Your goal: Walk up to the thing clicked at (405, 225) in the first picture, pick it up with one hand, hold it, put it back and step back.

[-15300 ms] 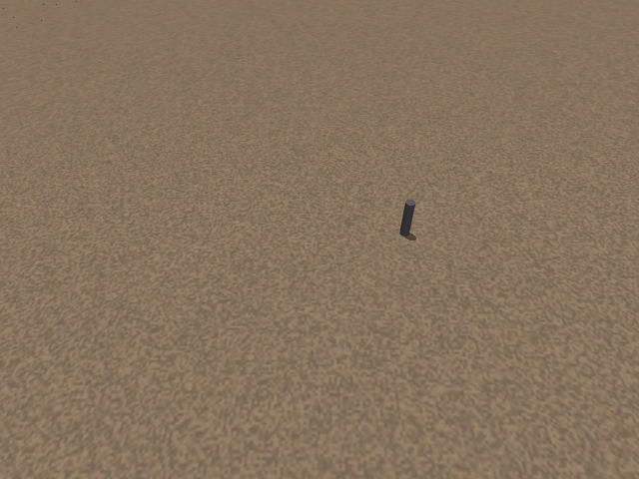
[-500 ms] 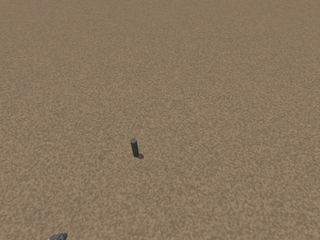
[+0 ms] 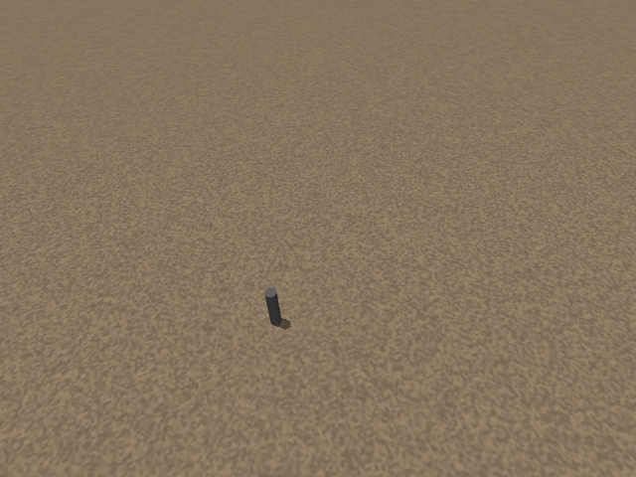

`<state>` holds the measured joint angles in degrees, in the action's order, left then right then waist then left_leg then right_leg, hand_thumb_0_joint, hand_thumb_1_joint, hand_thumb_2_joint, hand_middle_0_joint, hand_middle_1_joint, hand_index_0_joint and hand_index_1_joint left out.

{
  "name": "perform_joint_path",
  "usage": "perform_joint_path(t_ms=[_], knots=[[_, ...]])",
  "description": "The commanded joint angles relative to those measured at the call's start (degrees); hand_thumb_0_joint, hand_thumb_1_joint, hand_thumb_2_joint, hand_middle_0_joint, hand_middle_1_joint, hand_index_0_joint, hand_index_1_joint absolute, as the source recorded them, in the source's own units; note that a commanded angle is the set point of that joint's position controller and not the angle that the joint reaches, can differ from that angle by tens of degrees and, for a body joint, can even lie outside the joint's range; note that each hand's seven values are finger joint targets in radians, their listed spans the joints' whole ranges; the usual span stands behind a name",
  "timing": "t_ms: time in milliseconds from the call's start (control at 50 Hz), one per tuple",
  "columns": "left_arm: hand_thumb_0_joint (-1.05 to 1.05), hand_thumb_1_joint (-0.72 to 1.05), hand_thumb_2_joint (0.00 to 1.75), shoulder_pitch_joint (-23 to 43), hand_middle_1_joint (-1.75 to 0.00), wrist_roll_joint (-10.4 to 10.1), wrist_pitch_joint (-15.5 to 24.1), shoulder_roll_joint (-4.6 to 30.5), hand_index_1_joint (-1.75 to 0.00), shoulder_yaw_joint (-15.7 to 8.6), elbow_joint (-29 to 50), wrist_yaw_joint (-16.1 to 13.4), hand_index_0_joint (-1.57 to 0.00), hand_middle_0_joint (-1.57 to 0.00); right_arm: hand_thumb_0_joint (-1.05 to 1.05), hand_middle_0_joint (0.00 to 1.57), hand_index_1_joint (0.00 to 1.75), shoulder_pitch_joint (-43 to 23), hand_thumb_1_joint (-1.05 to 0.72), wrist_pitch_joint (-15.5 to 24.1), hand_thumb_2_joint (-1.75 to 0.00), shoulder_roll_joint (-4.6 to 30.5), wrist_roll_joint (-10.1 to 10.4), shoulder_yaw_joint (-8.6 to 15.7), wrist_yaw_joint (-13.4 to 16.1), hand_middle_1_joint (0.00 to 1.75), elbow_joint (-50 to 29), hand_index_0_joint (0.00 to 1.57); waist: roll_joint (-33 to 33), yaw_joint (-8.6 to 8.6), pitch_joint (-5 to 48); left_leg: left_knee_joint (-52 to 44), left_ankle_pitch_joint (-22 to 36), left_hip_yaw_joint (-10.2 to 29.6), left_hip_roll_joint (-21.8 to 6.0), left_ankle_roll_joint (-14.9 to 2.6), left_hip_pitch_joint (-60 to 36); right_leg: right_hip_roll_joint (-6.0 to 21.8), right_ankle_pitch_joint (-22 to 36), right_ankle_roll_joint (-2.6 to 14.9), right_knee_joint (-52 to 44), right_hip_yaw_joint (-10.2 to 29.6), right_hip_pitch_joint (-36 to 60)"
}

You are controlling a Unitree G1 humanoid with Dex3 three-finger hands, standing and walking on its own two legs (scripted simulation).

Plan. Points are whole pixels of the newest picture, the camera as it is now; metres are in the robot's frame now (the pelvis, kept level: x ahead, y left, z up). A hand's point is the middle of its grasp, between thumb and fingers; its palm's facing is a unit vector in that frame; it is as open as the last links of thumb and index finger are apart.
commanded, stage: stand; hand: left
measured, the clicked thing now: (273, 307) +0.82 +0.19 -0.69
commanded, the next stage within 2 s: walk up in 0.66 s
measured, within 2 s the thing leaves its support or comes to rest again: neither
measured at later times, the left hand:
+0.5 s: hand out of the picture +0.09 +0.25 -0.16, palm faces -0.03 -0.94 -0.34, open 7.4 cm
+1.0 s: hand out of the picture +0.11 +0.30 -0.17, palm faces -0.06 -0.93 -0.36, open 7.4 cm
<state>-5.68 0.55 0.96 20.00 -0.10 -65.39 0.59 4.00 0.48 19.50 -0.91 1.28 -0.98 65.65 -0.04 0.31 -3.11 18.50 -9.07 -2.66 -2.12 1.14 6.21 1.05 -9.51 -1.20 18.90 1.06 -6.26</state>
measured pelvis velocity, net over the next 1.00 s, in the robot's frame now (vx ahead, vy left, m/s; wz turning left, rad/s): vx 0.08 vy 0.02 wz -0.03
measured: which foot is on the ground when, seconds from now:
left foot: down 0.00-1.00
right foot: down 0.00-0.94, up 0.96-1.00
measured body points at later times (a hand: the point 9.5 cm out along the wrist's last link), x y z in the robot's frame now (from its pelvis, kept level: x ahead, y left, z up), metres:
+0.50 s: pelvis +0.01 +0.00 +0.00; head +0.02 +0.00 +0.45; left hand +0.09 +0.30 -0.13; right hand +0.08 -0.30 -0.14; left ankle +0.01 +0.13 -0.75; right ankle +0.01 -0.13 -0.75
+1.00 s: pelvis +0.08 +0.02 -0.01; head +0.09 +0.03 +0.44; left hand +0.11 +0.35 -0.14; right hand +0.12 -0.30 -0.12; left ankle +0.01 +0.13 -0.75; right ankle +0.03 -0.11 -0.71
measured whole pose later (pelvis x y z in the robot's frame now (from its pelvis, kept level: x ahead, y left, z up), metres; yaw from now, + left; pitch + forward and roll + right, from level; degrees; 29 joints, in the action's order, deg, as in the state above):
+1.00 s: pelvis +0.08 +0.02 -0.01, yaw -2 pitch -1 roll -1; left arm -16.2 1.3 0.2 23.2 -3.3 -59.1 1.6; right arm 14.0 4.4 22.0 -2.6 4.9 -2.4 56.9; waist 0.6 0.5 -2.6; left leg 27.4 -21.2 -2.8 -0.7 -1.3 4.8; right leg -1.0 -27.2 1.5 47.4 3.5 -15.6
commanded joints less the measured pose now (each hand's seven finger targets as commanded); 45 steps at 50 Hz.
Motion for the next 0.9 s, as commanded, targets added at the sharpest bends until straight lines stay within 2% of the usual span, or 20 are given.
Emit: perform_joint_path(t_ms=[0, 60, 120, 200, 220, 280, 620, 640, 660, 680, 700, 720, 740, 760, 780, 800, 820, 840, 860, 880], knots=[[0.00, 0.90, 0.90, 3.24, -0.30, 0.14, 1.18, 12.76, -0.30, -2.28, 3.97, -0.79, -0.20, -0.20, 0.00, 0.20, 0.30, -2.19, -0.90, 1.09, -0.90, 12.45, 0.13, 2.21, 0.50, 0.30, -3.78, 0.20, -0.23, 0.39, 2.34, -4.28, -5.39, 5.68, -5.47, -1.63, -0.50, 5.73, -4.11, 1.83, -5.35, 5.41, -4.39], [0.00, 0.90, 0.90, 2.52, -0.30, 0.08, 1.03, 12.83, -0.30, -2.28, 3.94, -0.65, -0.20, -0.20, 0.00, 0.20, 0.30, -2.08, -0.90, 1.06, -0.90, 12.40, 0.13, 2.18, 0.42, 0.30, -3.76, 0.20, 0.32, 0.06, 1.73, -4.47, -6.84, 5.98, -5.30, -1.57, 0.12, 5.68, -6.86, 2.03, -5.43, 5.74, -5.65], [0.00, 0.90, 0.90, 1.56, -0.30, 0.15, 1.09, 12.65, -0.30, -2.28, 3.88, -0.54, -0.20, -0.20, 0.00, 0.20, 0.30, -1.97, -0.90, 1.31, -0.90, 12.80, 0.07, 2.14, 0.53, 0.30, -3.63, 0.20, -0.53, -0.26, 3.04, -4.80, -5.53, 6.56, -5.95, -1.81, 0.25, 5.67, -1.93, 2.16, -4.12, 5.33, -3.58], [0.00, 0.90, 0.90, 2.02, -0.30, 0.05, 1.40, 12.98, -0.30, -2.11, 4.21, -0.69, -0.20, -0.20, 0.00, 0.20, 0.30, -0.97, -0.90, 1.25, -0.90, 12.03, 0.12, 1.74, 0.52, 0.30, -3.53, 0.20, 1.13, 0.29, 4.58, -3.34, -0.51, 5.90, -5.70, -1.86, -1.19, 6.13, 1.27, 1.87, -3.89, 5.50, -3.19], [0.00, 0.90, 0.90, 1.52, -0.30, 0.02, 1.39, 12.71, -0.30, -2.07, 4.22, -0.69, -0.20, -0.20, 0.00, 0.20, 0.30, -1.21, -0.90, 1.31, -0.90, 12.70, 0.19, 1.84, 0.61, 0.30, -3.54, 0.20, 0.55, 0.06, 5.48, -2.78, 1.43, 5.74, -5.91, -2.02, -2.05, 6.27, 3.97, 1.92, -3.53, 5.46, -2.56], [0.00, 0.90, 0.90, 1.43, -0.30, -0.16, 1.24, 12.86, -0.30, -1.99, 4.13, -0.79, -0.20, -0.20, 0.00, 0.20, 0.30, -0.73, -0.90, 1.34, -0.90, 12.75, 0.23, 1.65, 0.71, 0.30, -3.15, 0.20, 0.21, 0.07, 5.36, -2.93, 3.02, 5.67, -5.90, -1.78, -1.94, 6.20, 5.20, 1.99, -2.95, 5.16, -2.18], [0.00, 0.90, 0.90, 2.05, -0.30, -0.09, 0.98, 12.92, -0.30, -1.91, 4.27, -0.89, -0.20, -0.20, 0.00, 0.20, 0.30, -0.47, -0.90, 1.27, -0.90, 12.50, 0.35, 0.88, 0.94, 0.30, -3.58, 0.20, 0.07, 0.02, 4.47, -2.94, 5.33, 5.40, -6.05, -1.62, -0.90, 6.48, 7.76, 1.88, -3.11, 4.55, -0.44], [0.00, 0.90, 0.90, -2.45, -0.30, 0.57, 1.46, 16.53, -0.30, -4.69, 6.84, 0.23, -0.20, -0.20, 0.00, 0.20, 0.30, 2.96, -0.90, 1.91, -0.90, 16.78, -0.83, 3.84, -0.05, 0.30, -6.70, 0.20, 0.29, 0.03, 9.69, 2.34, -19.97, 3.20, -3.18, -4.62, -3.20, 2.85, -17.55, 4.31, -0.17, 4.54, 0.10], [0.00, 0.90, 0.90, -3.63, -0.30, 1.26, 1.55, 16.77, -0.30, -5.04, 6.67, 0.60, -0.20, -0.20, 0.00, 0.20, 0.30, 3.33, -0.90, 1.96, -0.90, 17.15, -1.27, 4.44, -0.47, 0.30, -6.73, 0.20, -0.53, -0.28, 6.41, 3.35, -28.36, 4.88, -3.99, -5.46, -0.23, 4.23, -26.43, 5.60, 0.53, 6.92, -4.50], [0.00, 0.90, 0.90, -3.61, -0.30, 1.47, 1.53, 16.94, -0.30, -5.51, 6.89, 0.85, -0.20, -0.20, 0.00, 0.20, 0.30, 3.30, -0.90, 1.74, -0.90, 17.02, -1.39, 4.52, -0.72, 0.30, -7.16, 0.20, -0.81, -0.46, 2.40, 3.17, -33.25, 5.98, -3.94, -5.56, 4.00, 4.40, -31.65, 6.00, 0.36, 8.46, -7.34], [0.00, 0.90, 0.90, -3.27, -0.30, 1.65, 1.51, 16.90, -0.30, -5.77, 7.80, 1.13, -0.20, -0.20, 0.00, 0.20, 0.30, 2.16, -0.90, 1.64, -0.90, 16.25, -1.41, 4.48, -1.00, 0.30, -8.12, 0.20, -0.02, -0.70, -1.33, 3.31, -33.59, 6.54, -3.98, -5.66, 7.53, 4.89, -33.06, 6.42, 0.02, 9.95, -9.84], [0.00, 0.90, 0.90, -3.40, -0.30, 1.56, 1.70, 16.04, -0.30, -5.76, 8.51, 1.24, -0.20, -0.20, 0.00, 0.20, 0.30, 1.87, -0.90, 1.80, -0.90, 15.50, -1.55, 4.58, -1.24, 0.30, -9.00, 0.20, 0.66, -0.72, -3.45, 4.04, -30.22, 6.81, -4.08, -5.71, 9.85, 5.66, -31.18, 7.02, -0.39, 11.51, -9.71], [0.00, 0.90, 0.90, -3.59, -0.30, 1.56, 1.96, 15.54, -0.30, -5.79, 8.91, 1.27, -0.20, -0.20, 0.00, 0.20, 0.30, 1.15, -0.90, 2.12, -0.90, 14.75, -1.60, 4.62, -1.31, 0.30, -9.74, 0.20, 1.28, -1.00, -5.05, 5.47, -24.37, 6.48, -3.69, -5.55, 11.71, 6.34, -26.28, 7.75, 0.06, 12.67, -8.25], [0.00, 0.90, 0.90, -5.76, -0.30, 1.38, 2.39, 15.66, -0.30, -5.97, 8.90, 1.13, -0.20, -0.20, 0.00, 0.20, 0.30, -0.13, -0.90, 2.62, -0.90, 13.85, -1.48, 4.53, -1.35, 0.30, -10.92, 0.20, 3.78, -1.90, -4.13, 8.80, -16.76, 4.72, -3.11, -5.25, 12.54, 7.84, -18.47, 8.77, -0.93, 14.79, -4.41], [0.00, 0.90, 0.90, -7.28, -0.30, 1.18, 2.67, 17.03, -0.30, -6.25, 8.93, 0.99, -0.20, -0.20, 0.00, 0.20, 0.30, -0.04, -0.90, 2.92, -0.90, 12.75, -1.34, 4.47, -1.32, 0.30, -11.84, 0.20, 7.95, -1.94, -3.18, 12.46, -11.35, 1.30, -0.80, -4.40, 15.62, 10.10, -10.05, 9.82, -2.16, 17.71, 1.06], [0.00, 0.90, 0.90, -8.57, -0.30, 1.07, 2.80, 18.19, -0.30, -6.71, 9.22, 0.83, -0.20, -0.20, 0.00, 0.20, 0.30, -0.45, -0.90, 3.06, -0.90, 11.94, -1.23, 4.27, -1.23, 0.30, -12.60, 0.20, 10.13, -2.64, -2.39, 13.26, -10.76, -0.19, 0.35, -3.60, 20.49, 12.38, -2.23, 11.53, -2.80, 19.83, 7.82], [0.00, 0.90, 0.90, -8.91, -0.30, 1.16, 2.77, 18.88, -0.30, -7.10, 10.05, 0.83, -0.20, -0.20, 0.00, 0.20, 0.30, -0.42, -0.90, 3.12, -0.90, 11.80, -1.09, 4.17, -1.29, 0.30, -13.45, 0.20, 10.29, -2.92, -0.96, 12.86, -14.86, 0.88, 0.29, -3.56, 21.57, 14.17, 0.29, 12.89, -2.84, 21.21, 10.51], [0.00, 0.90, 0.90, -8.27, -0.30, 1.32, 2.66, 19.30, -0.30, -7.22, 11.14, 0.95, -0.20, -0.20, 0.00, 0.20, 0.30, 0.66, -0.90, 3.14, -0.90, 12.20, -1.10, 4.50, -1.49, 0.30, -13.77, 0.20, 9.81, -2.51, -0.02, 12.42, -17.54, 2.18, -0.25, -3.81, 17.94, 14.60, -5.33, 13.32, -3.39, 20.76, 6.40], [0.00, 0.90, 0.90, -4.86, -0.30, 1.28, 2.16, 20.24, -0.30, -7.28, 12.69, 1.05, -0.20, -0.20, 0.00, 0.20, 0.30, 4.55, -0.90, 3.37, -0.90, 12.20, -1.23, 4.96, -1.49, 0.30, -13.08, 0.20, 10.97, 0.23, -1.33, 7.52, -17.68, 1.48, -0.41, -4.40, 11.23, 13.82, -9.16, 12.83, -0.55, 18.01, -0.49], [0.00, 0.90, 0.90, -1.94, -0.30, 0.94, 1.62, 17.37, -0.30, -6.32, 14.23, 1.28, -0.20, -0.20, 0.00, 0.20, 0.30, 9.74, -0.90, 3.89, -0.90, 13.81, -1.47, 5.82, -1.26, 0.30, -11.27, 0.20, 6.74, 3.47, -1.39, 2.16, -16.01, 2.20, 0.52, -4.84, -0.78, 8.90, -9.34, 9.59, 6.80, 12.14, -10.15]])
